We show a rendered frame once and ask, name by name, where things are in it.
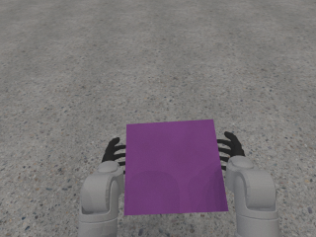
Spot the robot right hand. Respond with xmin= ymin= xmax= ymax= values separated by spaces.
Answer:
xmin=216 ymin=131 xmax=245 ymax=171

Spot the carton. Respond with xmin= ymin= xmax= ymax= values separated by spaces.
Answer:
xmin=123 ymin=119 xmax=229 ymax=215

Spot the robot left forearm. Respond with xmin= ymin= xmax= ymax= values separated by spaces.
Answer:
xmin=78 ymin=160 xmax=124 ymax=237

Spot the robot right forearm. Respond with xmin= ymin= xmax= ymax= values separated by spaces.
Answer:
xmin=225 ymin=155 xmax=280 ymax=237

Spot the robot left hand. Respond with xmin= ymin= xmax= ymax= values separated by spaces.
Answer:
xmin=101 ymin=137 xmax=126 ymax=174

